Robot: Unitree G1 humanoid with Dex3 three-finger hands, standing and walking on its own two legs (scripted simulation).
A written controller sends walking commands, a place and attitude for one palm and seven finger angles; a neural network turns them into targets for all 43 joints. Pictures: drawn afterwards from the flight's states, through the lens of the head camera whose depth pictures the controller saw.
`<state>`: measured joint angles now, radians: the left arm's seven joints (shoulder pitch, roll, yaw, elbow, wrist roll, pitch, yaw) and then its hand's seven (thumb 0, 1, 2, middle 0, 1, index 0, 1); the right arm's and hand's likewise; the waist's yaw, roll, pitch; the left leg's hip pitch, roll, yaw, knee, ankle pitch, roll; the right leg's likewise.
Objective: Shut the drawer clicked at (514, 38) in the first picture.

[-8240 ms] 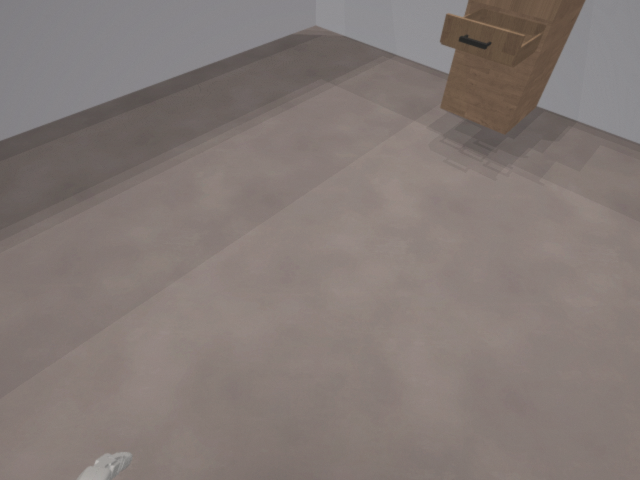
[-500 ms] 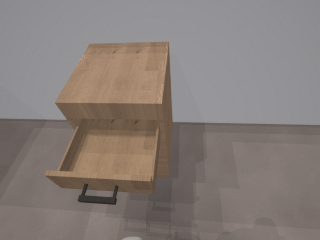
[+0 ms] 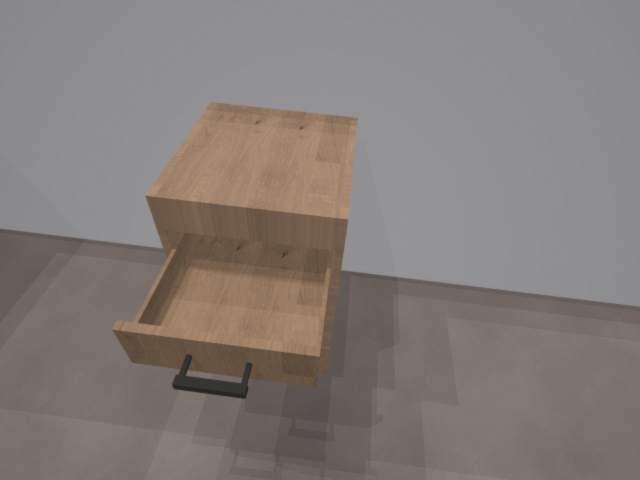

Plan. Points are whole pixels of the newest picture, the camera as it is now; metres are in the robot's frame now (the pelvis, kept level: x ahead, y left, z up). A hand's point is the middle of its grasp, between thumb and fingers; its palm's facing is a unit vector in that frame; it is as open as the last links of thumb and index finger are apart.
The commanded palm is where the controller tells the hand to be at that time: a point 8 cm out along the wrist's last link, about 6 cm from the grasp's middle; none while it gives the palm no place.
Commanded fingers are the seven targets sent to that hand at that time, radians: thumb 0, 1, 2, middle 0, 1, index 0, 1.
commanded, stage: come to a stop and stand still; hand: left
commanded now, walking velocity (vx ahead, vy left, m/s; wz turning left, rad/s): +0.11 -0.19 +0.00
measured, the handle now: (214, 375) +0.35 +0.22 -0.24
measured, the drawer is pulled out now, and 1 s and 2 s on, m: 0.26 0.26 0.26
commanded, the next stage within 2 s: look again from close up in 0.14 s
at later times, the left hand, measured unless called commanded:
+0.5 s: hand out of the picture +0.04 +0.14 -0.18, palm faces +0.01 -0.97 -0.23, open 7.2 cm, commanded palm none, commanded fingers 0.00 0.90 0.90 -0.20 -0.30 -0.20 -0.30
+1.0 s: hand (193, 468) +0.15 +0.16 -0.05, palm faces +0.21 -0.96 -0.16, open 6.9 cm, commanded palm +0.10 +0.19 -0.09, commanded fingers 0.00 0.90 0.90 -0.42 -0.54 -0.42 -0.54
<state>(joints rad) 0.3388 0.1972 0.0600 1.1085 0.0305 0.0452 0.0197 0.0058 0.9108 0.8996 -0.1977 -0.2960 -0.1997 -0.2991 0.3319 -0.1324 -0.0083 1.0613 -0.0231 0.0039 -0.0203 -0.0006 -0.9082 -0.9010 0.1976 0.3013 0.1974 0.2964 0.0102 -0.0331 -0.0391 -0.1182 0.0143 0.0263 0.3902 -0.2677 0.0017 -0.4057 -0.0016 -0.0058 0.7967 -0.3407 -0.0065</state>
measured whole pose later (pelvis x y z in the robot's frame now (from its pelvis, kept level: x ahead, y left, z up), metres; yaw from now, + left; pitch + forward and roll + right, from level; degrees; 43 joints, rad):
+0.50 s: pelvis +0.03 -0.03 -0.01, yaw +0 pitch -2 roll +0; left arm 0.27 0.13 -0.01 1.11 0.01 -0.03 0.06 0.02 0.94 0.90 -0.20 -0.30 -0.20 -0.30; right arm 0.29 -0.15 0.00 1.10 -0.01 -0.01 -0.03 0.01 -0.91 -0.90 0.20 0.30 0.20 0.30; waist -0.03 0.04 0.04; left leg -0.20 0.02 0.07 0.55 -0.30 0.00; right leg -0.17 0.03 -0.08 0.54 -0.34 -0.06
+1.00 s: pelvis -0.01 -0.02 -0.02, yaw +2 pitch +1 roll +0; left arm 0.45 0.19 0.00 0.24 -0.18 -0.16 0.08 0.05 0.97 0.90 -0.26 -0.36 -0.26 -0.37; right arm 0.31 -0.27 0.01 0.82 0.04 -0.26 -0.08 0.01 -0.92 -0.90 0.20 0.30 0.20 0.30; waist -0.04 0.07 -0.02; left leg -0.36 -0.02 0.03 0.61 -0.27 0.03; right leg -0.32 -0.01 -0.11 0.63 -0.32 -0.04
